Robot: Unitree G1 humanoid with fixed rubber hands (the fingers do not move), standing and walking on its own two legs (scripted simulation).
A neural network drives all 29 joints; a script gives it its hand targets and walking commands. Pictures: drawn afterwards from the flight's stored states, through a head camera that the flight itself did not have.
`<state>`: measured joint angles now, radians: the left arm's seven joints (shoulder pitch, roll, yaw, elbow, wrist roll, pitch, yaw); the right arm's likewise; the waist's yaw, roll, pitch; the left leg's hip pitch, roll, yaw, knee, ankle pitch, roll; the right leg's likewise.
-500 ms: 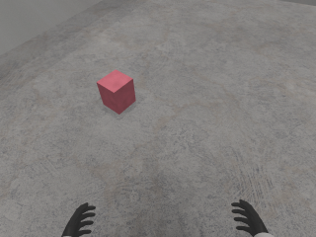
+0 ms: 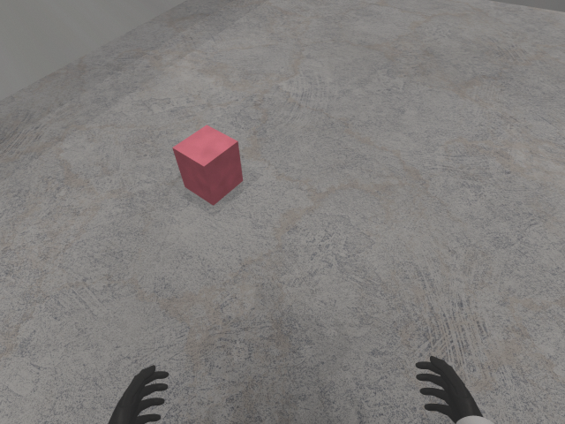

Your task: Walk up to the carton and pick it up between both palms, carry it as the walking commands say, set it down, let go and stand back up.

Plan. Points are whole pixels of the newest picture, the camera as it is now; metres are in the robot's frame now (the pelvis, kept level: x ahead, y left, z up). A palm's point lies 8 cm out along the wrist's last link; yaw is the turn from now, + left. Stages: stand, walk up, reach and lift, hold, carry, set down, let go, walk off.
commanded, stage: stand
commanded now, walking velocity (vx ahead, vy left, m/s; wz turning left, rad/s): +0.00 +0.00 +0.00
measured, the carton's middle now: (210, 165) +1.27 +0.35 -0.63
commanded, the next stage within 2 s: walk up in 1.46 s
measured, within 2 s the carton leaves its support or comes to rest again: neither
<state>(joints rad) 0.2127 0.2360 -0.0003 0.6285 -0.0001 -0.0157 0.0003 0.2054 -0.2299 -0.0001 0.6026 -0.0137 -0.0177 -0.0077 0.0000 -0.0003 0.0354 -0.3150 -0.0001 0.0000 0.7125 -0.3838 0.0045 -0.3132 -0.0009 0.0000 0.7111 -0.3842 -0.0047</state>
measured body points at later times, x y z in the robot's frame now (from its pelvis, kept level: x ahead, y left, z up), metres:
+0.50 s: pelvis -0.02 +0.00 +0.00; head -0.02 +0.00 +0.45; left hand +0.13 +0.24 -0.10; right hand +0.14 -0.24 -0.08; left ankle +0.00 +0.12 -0.72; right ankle +0.00 -0.12 -0.72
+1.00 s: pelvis -0.03 +0.00 +0.00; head -0.04 +0.00 +0.45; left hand +0.11 +0.25 -0.10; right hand +0.13 -0.24 -0.08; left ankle +0.00 +0.12 -0.72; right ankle +0.00 -0.12 -0.72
